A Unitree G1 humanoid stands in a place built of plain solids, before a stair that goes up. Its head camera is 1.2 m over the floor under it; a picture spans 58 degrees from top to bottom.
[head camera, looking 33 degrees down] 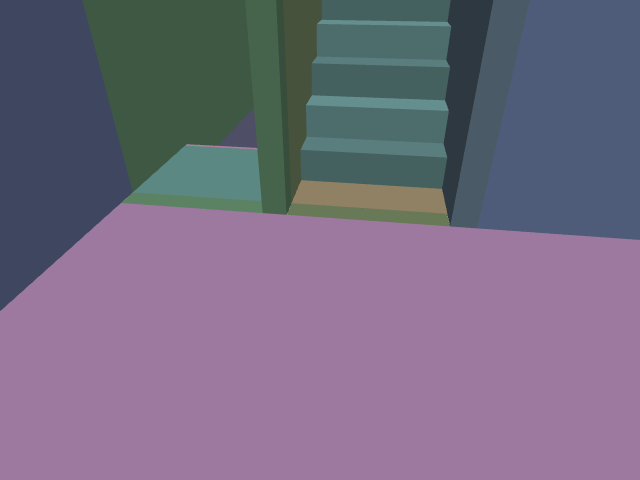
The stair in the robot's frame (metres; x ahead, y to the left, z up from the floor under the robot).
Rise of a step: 0.21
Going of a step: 0.24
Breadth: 0.89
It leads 8 degrees to the right of straight ahead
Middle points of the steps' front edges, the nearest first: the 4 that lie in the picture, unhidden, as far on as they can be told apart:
2.49 -0.32 0.21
2.73 -0.35 0.42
2.97 -0.39 0.62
3.21 -0.42 0.83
